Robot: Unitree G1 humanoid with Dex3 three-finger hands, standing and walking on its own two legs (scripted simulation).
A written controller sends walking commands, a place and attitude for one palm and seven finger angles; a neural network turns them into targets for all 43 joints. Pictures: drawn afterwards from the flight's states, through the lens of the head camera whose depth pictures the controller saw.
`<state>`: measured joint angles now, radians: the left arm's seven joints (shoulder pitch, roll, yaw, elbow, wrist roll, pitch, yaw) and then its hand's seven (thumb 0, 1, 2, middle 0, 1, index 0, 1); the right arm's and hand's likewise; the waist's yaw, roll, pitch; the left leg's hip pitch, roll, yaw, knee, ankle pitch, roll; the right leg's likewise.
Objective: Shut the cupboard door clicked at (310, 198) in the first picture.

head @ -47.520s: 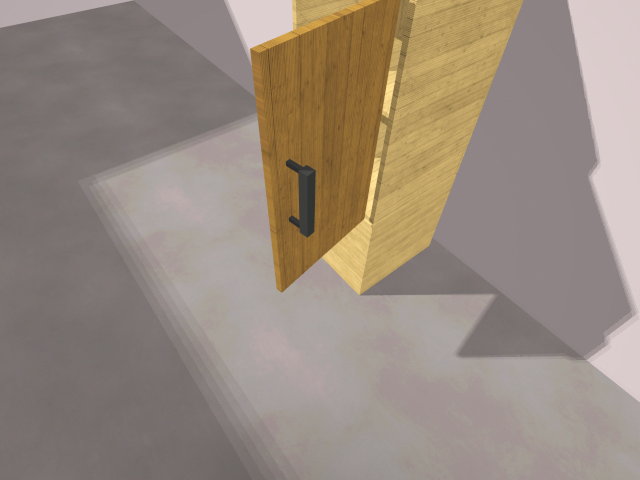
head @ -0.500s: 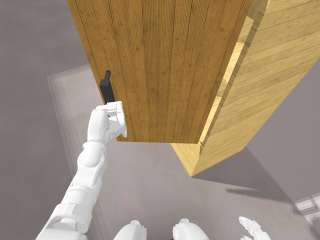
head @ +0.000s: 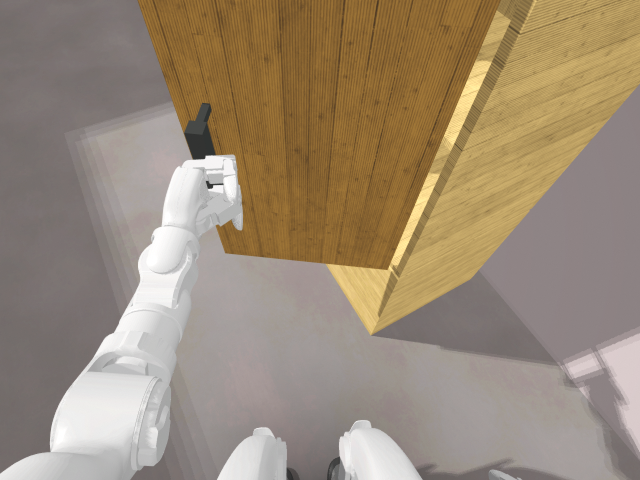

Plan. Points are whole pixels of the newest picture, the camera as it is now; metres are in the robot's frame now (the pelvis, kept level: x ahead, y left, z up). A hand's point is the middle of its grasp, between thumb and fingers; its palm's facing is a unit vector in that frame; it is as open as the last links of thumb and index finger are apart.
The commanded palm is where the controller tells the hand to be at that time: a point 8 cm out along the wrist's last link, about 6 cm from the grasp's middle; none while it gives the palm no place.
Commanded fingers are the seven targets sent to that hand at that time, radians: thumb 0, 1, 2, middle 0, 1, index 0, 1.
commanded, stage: push the door shut along its arc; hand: left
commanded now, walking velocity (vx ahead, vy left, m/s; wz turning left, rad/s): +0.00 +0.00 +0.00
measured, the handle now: (213, 162) +0.52 +0.13 +0.05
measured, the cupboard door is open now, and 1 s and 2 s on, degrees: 55 38 22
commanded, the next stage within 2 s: pull the fist back off the door in 1.32 s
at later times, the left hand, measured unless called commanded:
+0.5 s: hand (265, 164) +0.51 +0.06 +0.06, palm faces -0.31 -0.95 -0.04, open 3.1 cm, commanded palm +0.51 +0.11 +0.06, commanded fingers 0.00 0.90 0.90 -1.30 -1.50 -1.30 -1.50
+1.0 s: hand (287, 139) +0.55 +0.03 +0.06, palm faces -0.39 -0.92 -0.06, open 3.2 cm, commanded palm +0.57 +0.06 +0.06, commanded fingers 0.00 0.90 0.90 -1.30 -1.50 -1.30 -1.50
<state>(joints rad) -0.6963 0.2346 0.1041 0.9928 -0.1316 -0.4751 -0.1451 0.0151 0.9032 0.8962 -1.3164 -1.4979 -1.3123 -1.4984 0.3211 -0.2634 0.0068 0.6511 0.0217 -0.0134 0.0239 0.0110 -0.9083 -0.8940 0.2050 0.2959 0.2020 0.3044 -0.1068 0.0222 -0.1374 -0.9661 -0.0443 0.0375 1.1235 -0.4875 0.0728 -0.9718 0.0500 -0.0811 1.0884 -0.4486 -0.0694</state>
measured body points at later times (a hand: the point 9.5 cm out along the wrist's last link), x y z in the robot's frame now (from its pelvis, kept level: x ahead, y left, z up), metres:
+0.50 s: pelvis +0.00 +0.01 -0.02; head +0.13 +0.02 +0.42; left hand +0.52 +0.11 +0.07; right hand +0.00 -0.26 -0.13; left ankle +0.03 +0.07 -0.65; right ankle +0.04 -0.08 -0.65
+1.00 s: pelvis +0.00 +0.00 -0.03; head +0.16 +0.01 +0.39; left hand +0.57 +0.08 +0.07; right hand -0.03 -0.26 -0.13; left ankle +0.03 +0.07 -0.65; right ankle +0.04 -0.08 -0.65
